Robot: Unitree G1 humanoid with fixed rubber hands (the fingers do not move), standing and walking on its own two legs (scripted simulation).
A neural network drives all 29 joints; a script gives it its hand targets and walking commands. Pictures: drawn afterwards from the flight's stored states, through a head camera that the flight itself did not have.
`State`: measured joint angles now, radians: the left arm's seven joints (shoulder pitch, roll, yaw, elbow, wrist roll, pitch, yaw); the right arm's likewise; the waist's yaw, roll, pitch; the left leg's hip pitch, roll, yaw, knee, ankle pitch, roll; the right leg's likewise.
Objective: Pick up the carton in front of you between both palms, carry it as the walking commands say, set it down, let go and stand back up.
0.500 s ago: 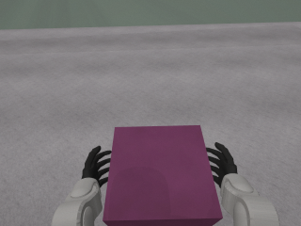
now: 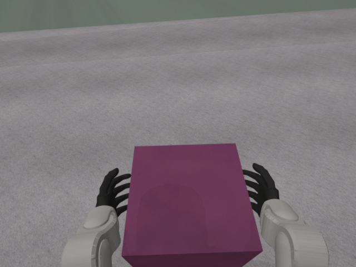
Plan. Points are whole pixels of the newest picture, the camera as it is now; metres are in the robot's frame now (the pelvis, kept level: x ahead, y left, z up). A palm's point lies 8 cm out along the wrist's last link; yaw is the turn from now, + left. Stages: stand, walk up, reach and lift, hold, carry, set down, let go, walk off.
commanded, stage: carry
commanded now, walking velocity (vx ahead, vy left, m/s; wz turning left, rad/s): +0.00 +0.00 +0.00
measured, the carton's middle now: (186, 214) +0.25 +0.00 +0.01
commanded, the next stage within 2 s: hold in 1.88 s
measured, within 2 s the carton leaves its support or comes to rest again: neither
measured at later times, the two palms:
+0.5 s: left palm (112, 167) +0.32 +0.16 +0.10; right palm (248, 159) +0.33 -0.14 +0.09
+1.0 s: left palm (110, 178) +0.31 +0.17 +0.08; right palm (244, 170) +0.31 -0.13 +0.07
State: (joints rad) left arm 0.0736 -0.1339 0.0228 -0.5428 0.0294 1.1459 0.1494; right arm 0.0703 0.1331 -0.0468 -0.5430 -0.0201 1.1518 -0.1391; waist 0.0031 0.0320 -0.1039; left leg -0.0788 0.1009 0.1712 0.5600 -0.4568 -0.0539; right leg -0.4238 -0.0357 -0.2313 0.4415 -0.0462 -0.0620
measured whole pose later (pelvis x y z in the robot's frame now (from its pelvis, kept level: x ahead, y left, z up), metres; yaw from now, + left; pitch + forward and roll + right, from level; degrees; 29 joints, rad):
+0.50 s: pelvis +0.10 +0.00 +0.01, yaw +1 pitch +4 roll +0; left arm 0.08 -0.14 0.04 -0.53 0.03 1.17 0.14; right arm 0.08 0.14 -0.04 -0.52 -0.03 1.17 -0.15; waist -0.01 0.01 -0.15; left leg -0.16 0.07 0.13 0.49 -0.39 -0.02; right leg -0.31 -0.05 -0.22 0.53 -0.28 -0.03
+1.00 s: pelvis +0.08 +0.01 +0.01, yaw +1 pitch +2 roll +0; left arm 0.01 -0.13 0.05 -0.32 0.11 1.08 0.09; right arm 0.01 0.13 -0.04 -0.31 -0.11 1.08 -0.09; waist 0.00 0.01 -0.11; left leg -0.16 0.05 0.14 0.49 -0.35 0.00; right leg -0.31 -0.07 -0.21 0.50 -0.22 -0.03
